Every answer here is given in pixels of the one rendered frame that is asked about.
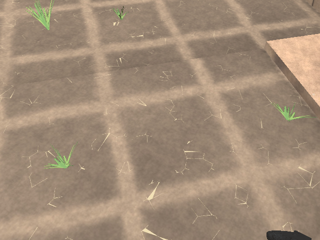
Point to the robot right hand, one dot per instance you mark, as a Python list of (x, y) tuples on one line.
[(286, 235)]

